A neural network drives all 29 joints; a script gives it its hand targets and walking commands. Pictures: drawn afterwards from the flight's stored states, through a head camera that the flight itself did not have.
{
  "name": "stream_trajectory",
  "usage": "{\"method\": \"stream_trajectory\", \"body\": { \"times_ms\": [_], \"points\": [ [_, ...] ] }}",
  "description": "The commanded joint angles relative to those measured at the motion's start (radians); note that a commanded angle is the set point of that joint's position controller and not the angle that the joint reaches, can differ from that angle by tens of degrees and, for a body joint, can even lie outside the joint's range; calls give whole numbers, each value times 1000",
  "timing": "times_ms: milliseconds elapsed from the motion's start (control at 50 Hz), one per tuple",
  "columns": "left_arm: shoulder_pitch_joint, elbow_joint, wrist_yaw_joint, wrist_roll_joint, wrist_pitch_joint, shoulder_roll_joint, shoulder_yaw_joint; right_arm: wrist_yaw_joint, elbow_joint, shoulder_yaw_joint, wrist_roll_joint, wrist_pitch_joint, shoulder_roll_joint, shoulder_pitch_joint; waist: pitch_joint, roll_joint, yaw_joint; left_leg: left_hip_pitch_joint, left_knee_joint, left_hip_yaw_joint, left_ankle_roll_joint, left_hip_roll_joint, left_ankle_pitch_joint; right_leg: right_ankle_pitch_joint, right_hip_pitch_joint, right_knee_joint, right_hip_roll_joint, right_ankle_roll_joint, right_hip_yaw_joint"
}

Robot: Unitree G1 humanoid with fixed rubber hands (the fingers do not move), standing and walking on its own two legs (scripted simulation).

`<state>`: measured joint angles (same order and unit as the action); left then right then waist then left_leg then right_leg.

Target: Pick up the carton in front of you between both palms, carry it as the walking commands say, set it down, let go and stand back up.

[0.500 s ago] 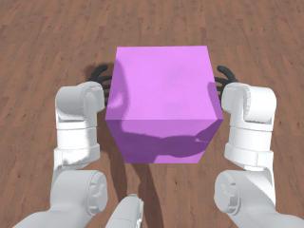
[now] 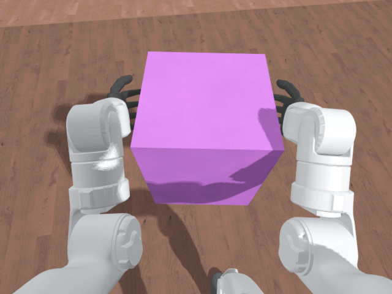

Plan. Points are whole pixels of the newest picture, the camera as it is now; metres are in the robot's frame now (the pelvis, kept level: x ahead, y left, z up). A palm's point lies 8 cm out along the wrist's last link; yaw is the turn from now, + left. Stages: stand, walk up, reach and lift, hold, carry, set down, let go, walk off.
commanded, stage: carry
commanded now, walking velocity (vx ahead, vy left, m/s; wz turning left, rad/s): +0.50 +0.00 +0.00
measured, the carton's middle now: (203, 137) +0.40 -0.03 +0.10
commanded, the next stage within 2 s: none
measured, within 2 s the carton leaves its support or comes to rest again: neither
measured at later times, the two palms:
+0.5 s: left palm (111, 19) +0.69 +0.17 +0.20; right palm (236, 19) +0.68 -0.13 +0.20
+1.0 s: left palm out of the picture +0.96 +0.16 +0.25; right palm out of the picture +1.00 -0.13 +0.25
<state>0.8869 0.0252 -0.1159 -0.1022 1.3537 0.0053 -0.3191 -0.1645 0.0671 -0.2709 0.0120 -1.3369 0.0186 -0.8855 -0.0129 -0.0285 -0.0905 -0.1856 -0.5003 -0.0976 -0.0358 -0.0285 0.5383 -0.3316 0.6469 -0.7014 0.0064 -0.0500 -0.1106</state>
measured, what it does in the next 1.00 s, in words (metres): climbs: right foot 0.03 m higher, then left foot 0.04 m higher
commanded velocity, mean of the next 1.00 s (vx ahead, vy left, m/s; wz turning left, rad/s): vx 0.50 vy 0.00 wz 0.00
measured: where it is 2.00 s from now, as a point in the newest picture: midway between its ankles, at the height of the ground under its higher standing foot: (183, 101)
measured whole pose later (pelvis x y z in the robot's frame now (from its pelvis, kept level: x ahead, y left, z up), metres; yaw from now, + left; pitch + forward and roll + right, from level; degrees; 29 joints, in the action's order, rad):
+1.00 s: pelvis +0.60 -0.02 +0.10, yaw +2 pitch +4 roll +0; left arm 0.85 0.15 -0.16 -0.04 1.35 -0.01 -0.24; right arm -0.13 0.19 -0.30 0.08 -1.37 0.04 -0.90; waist -0.01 0.00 0.09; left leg -0.67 -1.31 -0.02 -0.05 0.00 0.45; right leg -0.39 0.38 -0.56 -0.01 -0.05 -0.12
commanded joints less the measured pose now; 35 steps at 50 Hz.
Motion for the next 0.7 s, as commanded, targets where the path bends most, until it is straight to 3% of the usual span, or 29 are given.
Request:
{"method": "stream_trajectory", "body": {
  "times_ms": [0,20,40,60,80,100,140,200,260,300,340,360,380,400,420,440,460,480,500,540,620,680],
  "points": [
    [633,87,160,351,-17,922,592,280,-41,626,-457,-1,-1059,-806,653,-28,156,-40,-286,10,-43,-120,-779,70,-752,146,-30,-56,-35],
    [629,111,168,351,-23,910,575,286,-19,607,-443,-8,-1064,-808,766,214,181,-309,-569,4,23,-17,-439,-72,-981,221,271,-187,503],
    [633,128,176,365,-27,933,572,289,8,590,-422,-10,-1056,-823,707,353,208,-549,-776,63,34,118,8,114,-1047,346,335,-281,792],
    [679,88,186,397,-25,961,592,285,38,576,-400,-6,-1075,-813,638,238,185,-661,-923,135,7,65,3,240,-1041,280,336,-282,713],
    [730,50,197,446,-25,1019,620,279,34,549,-381,-1,-1066,-793,604,118,191,-695,-971,133,-1,38,-29,400,-988,221,312,-262,609],
    [793,0,207,490,-28,1058,642,269,28,539,-370,0,-1066,-785,577,60,183,-707,-939,133,-6,15,-63,441,-934,209,289,-219,525],
    [907,-74,218,565,-32,1112,669,243,1,512,-341,6,-1053,-783,575,82,158,-668,-851,128,-16,-4,-102,324,-873,250,258,-161,439],
    [972,-151,222,613,-26,1119,677,206,-54,496,-306,8,-1009,-796,559,115,159,-674,-767,78,-13,0,-87,258,-835,300,257,-178,394],
    [925,-111,225,606,-12,1096,664,184,-38,489,-264,-3,-961,-752,527,131,168,-632,-548,55,-4,-20,-122,268,-796,330,244,-181,302],
    [876,-49,231,586,-9,1087,656,184,4,491,-247,-8,-951,-716,498,157,169,-522,-373,6,-5,6,-175,337,-740,331,225,-156,226],
    [837,24,238,562,-11,1083,643,195,60,495,-242,-9,-958,-693,479,181,158,-368,-238,-88,-20,65,-170,450,-685,297,213,-128,157],
    [818,60,241,554,-14,1087,635,204,92,494,-244,-7,-970,-688,505,173,120,-204,-171,-137,-38,108,-196,609,-632,208,203,-101,102],
    [806,91,244,547,-17,1094,628,212,133,489,-248,-2,-984,-661,568,146,55,46,-90,-157,-60,135,-255,748,-551,52,172,-52,29],
    [809,110,247,533,-22,1094,623,222,149,485,-261,7,-1001,-635,661,82,-12,346,-84,16,-98,22,-221,559,-371,-145,157,-2,12],
    [817,108,253,526,-24,1111,608,227,140,482,-264,22,-986,-659,756,-225,-19,549,40,604,-257,-268,-65,201,-85,-437,19,63,12],
    [853,95,251,512,-30,1105,609,233,118,498,-285,28,-1030,-695,674,-267,-23,555,147,811,-314,-304,-279,-200,104,-640,-80,54,101],
    [847,92,245,503,-34,1110,599,238,46,520,-329,29,-1054,-754,616,-159,-5,524,81,703,-310,-301,-419,-194,191,-763,-33,23,153],
    [833,73,235,492,-38,1096,588,243,-7,555,-378,32,-1094,-813,587,-31,-10,470,26,599,-282,-280,-556,-171,215,-789,-2,17,156],
    [812,63,222,476,-39,1088,582,248,-69,590,-424,35,-1128,-872,568,10,2,421,16,519,-240,-258,-564,-148,222,-749,18,11,159],
    [780,23,193,446,-39,1056,562,254,-161,625,-490,35,-1165,-956,580,-22,27,375,49,428,-184,-225,-435,-122,181,-641,34,10,147],
    [758,-37,147,394,-31,984,552,262,-228,630,-533,20,-1134,-968,558,-76,13,366,95,358,-213,-226,-411,-135,215,-461,36,27,85],
    [721,-13,136,358,-15,939,557,266,-170,621,-511,3,-1096,-909,532,-105,11,280,121,241,-181,-205,-488,-31,61,-181,33,26,43]
  ]
}}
